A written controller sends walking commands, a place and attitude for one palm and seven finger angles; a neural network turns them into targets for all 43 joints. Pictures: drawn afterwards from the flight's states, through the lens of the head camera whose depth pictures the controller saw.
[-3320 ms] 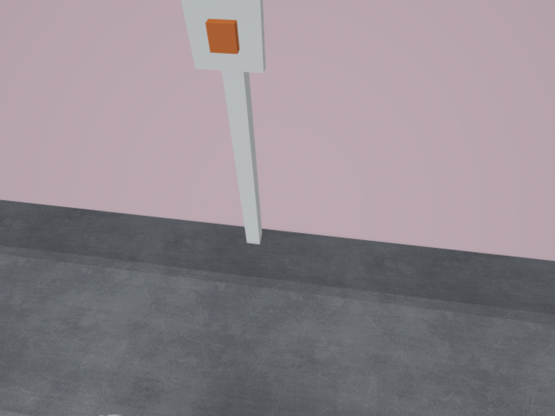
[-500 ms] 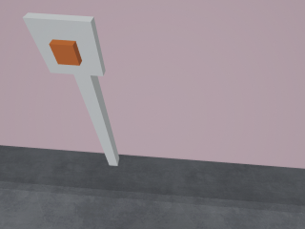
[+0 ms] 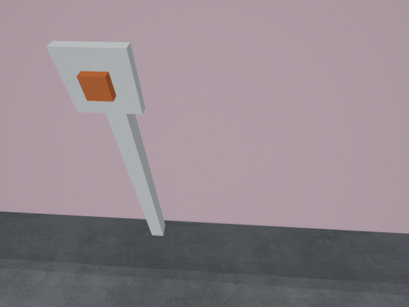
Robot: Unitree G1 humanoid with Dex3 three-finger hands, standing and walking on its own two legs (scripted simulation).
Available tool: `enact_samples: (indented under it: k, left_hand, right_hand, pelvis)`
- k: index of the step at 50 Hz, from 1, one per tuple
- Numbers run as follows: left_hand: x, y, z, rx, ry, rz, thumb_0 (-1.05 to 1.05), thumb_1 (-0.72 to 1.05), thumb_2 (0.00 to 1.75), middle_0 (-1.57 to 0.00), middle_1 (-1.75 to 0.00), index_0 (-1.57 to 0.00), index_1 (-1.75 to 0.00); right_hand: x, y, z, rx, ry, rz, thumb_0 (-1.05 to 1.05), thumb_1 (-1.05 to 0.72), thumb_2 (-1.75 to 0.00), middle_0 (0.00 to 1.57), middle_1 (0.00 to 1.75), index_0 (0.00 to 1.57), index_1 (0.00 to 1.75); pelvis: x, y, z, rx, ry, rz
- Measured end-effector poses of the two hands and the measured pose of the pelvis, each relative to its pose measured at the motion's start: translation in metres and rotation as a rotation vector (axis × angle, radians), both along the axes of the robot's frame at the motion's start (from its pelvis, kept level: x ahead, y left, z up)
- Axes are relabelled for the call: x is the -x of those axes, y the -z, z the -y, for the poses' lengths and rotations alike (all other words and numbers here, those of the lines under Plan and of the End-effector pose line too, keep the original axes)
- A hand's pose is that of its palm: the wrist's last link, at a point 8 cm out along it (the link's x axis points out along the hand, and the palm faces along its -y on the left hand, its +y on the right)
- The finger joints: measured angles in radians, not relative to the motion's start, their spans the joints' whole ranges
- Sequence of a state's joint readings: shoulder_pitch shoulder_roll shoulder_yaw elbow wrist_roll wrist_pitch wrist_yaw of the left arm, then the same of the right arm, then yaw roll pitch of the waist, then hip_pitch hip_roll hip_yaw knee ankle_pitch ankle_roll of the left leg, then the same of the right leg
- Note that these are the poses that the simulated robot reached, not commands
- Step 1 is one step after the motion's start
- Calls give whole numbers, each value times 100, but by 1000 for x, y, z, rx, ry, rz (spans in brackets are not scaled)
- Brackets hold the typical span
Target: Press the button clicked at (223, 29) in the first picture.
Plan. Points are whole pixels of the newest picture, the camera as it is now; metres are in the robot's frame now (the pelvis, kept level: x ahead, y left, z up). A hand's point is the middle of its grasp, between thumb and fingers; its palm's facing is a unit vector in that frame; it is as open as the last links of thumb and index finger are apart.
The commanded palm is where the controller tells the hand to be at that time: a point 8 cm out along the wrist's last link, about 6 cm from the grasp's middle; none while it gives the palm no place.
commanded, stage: look again from close up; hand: left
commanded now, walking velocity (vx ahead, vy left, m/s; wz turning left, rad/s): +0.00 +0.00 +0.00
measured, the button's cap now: (97, 85) +0.56 +0.28 +0.15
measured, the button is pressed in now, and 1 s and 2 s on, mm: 0 0 0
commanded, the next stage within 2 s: shuffle to correct the standing spot in 0.32 s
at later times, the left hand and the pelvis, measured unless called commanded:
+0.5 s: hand out of the picture +0.01 +0.19 -0.17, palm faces +0.02 -0.98 -0.19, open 7.4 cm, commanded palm none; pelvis +0.01 +0.02 +0.00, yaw -1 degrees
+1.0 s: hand out of the picture +0.11 +0.24 -0.17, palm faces +0.03 -0.98 -0.21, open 7.4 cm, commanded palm none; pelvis +0.07 +0.06 +0.00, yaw +0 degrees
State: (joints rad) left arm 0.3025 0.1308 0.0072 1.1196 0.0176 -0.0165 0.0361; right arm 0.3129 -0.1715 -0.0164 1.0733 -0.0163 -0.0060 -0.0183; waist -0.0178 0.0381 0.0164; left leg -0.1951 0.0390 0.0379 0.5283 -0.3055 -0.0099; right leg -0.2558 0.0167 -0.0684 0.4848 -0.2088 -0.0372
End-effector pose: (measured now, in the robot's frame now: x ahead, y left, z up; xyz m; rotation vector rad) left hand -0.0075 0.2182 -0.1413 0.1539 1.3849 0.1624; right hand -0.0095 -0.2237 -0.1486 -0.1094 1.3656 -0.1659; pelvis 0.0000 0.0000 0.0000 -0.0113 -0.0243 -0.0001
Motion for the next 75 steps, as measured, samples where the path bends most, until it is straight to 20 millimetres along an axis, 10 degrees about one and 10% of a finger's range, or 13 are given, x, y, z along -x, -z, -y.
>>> enact_samples:
  k: [39,57,66,75]
  left_hand:
    - [-15,15,-39,50,-50,-45,0,90,90,-21,-30,-20,-30]
    - [-162,-9,-61,-52,27,204,0,91,90,-20,-30,-20,-30]
    - [-130,-1,-61,-20,14,163,0,93,90,-21,-30,-20,-30]
    - [-79,11,-72,32,-32,71,0,91,90,-20,-30,-20,-30]
  right_hand:
    - [-17,-10,-38,44,-34,-77,0,-91,-90,20,30,20,30]
    - [-55,9,-70,-39,32,-100,1,-91,-90,21,30,20,30]
    - [-102,-5,-46,33,-1,40,2,-94,-90,20,30,20,30]
    - [-84,-14,-64,51,-44,34,1,-93,-90,20,30,20,30]
  pelvis:
    - [-36,4,-42,-4,5,-21]
    - [-78,5,-47,-28,-10,4]
    - [-64,2,-49,-19,-13,12]
    - [-57,1,-63,-12,-3,18]
